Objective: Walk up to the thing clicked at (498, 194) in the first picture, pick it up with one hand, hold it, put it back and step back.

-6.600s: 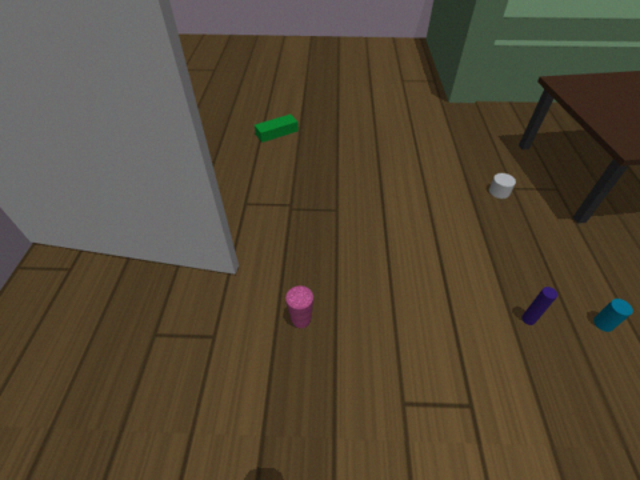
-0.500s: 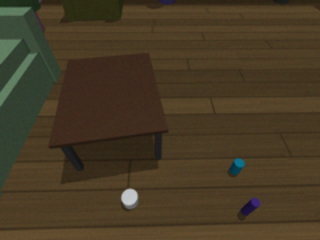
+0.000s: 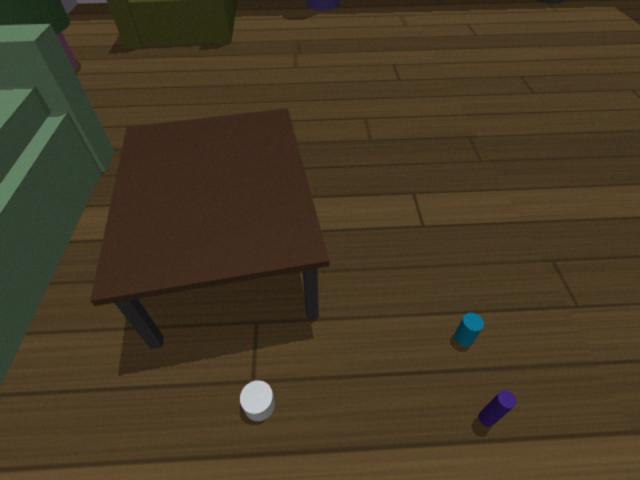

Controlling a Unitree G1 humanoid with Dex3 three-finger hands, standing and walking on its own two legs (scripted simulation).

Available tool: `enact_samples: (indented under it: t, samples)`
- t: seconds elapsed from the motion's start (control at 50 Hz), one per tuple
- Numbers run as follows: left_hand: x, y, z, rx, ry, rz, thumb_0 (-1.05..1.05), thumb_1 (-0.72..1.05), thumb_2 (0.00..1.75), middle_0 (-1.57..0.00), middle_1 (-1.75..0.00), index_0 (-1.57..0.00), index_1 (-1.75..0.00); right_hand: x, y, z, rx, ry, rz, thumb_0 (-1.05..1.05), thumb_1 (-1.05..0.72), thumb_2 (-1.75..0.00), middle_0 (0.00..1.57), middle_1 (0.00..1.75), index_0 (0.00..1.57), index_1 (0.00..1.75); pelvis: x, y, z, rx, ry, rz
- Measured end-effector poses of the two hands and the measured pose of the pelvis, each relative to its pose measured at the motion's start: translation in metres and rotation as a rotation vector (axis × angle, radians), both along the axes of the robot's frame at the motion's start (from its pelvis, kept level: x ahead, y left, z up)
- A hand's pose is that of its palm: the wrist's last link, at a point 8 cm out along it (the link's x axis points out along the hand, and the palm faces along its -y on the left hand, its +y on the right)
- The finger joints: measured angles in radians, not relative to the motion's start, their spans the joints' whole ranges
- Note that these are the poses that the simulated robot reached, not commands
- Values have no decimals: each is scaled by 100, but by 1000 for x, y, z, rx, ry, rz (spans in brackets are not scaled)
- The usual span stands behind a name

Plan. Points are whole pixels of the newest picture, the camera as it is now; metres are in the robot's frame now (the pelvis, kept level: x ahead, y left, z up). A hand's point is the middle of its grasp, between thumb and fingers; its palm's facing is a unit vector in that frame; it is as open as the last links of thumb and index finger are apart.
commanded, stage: stand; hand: left
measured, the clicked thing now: (257, 400) +0.46 +0.20 -0.75
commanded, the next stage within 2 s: none
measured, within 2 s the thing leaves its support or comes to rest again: neither
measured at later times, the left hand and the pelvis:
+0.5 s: hand out of the picture +0.08 +0.24 -0.16, palm faces -0.03 -0.94 -0.34, open 7.4 cm; pelvis +0.00 -0.01 +0.00, yaw +0 degrees
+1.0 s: hand out of the picture +0.08 +0.25 -0.15, palm faces -0.03 -0.94 -0.34, open 7.4 cm; pelvis +0.00 -0.01 +0.00, yaw -1 degrees
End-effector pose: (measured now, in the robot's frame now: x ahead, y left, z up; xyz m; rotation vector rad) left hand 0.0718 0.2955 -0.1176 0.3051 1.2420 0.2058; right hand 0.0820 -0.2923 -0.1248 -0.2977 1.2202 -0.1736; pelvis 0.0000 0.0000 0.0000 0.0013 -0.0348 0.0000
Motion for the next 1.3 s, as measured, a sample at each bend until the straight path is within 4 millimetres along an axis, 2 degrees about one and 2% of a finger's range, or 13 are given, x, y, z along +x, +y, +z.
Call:
enact_samples:
  t: [0.18, 0.46, 0.94, 1.3]
  samples:
    - [-1, -3, 1, 3, 2, -6, 0, 90, 90, -20, -30, -20, -30, -12, -6, -2, -2, 23, -14, 0, -91, -90, 20, 30, 20, 30, 0, -4, 0, 0, -4, -4]
    - [1, -7, 0, 1, -2, -16, 0, 90, 90, -20, -30, -20, -30, -20, -11, -1, -9, 35, -18, 0, -91, -90, 20, 30, 20, 30, 0, -7, 0, -2, 0, -7]
    - [7, -5, 2, 6, -13, -20, 0, 90, 90, -20, -30, -20, -30, -8, -9, 1, -10, 3, -12, 0, -91, -90, 20, 30, 20, 30, 5, -6, 0, 0, -6, -15]
    - [0, -4, -1, 3, 12, -21, 0, 90, 90, -20, -30, -20, -30, -19, -10, 1, -15, 34, -23, 0, -91, -90, 20, 30, 20, 30, 5, -5, 0, 0, -3, -19]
